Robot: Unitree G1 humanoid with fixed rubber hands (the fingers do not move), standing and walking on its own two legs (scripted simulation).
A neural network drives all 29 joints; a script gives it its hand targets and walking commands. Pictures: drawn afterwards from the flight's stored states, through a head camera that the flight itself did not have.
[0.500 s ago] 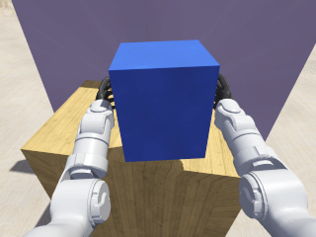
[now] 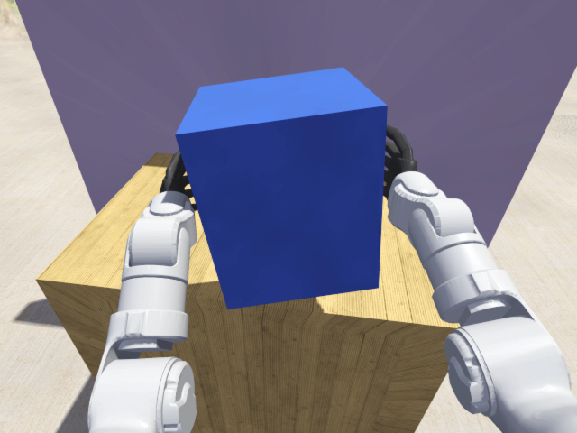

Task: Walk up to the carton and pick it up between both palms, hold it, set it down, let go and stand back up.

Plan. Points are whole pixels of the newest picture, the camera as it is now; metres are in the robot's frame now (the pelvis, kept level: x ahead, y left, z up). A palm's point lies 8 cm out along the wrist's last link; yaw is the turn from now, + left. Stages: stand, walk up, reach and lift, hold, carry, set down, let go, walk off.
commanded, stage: reach and lift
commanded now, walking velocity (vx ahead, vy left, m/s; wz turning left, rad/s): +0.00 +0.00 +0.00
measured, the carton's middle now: (287, 184) +0.41 +0.00 +0.22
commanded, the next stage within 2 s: hold in 0.92 s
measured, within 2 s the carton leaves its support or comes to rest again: neither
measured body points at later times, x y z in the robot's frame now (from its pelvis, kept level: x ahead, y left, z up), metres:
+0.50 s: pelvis +0.00 +0.00 +0.00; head -0.08 +0.02 +0.44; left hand +0.40 +0.14 +0.25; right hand +0.39 -0.16 +0.27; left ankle +0.02 +0.11 -0.75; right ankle +0.01 -0.11 -0.75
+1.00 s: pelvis +0.00 +0.00 +0.00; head -0.08 +0.01 +0.44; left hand +0.39 +0.15 +0.25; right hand +0.39 -0.15 +0.28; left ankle +0.02 +0.11 -0.75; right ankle +0.01 -0.11 -0.75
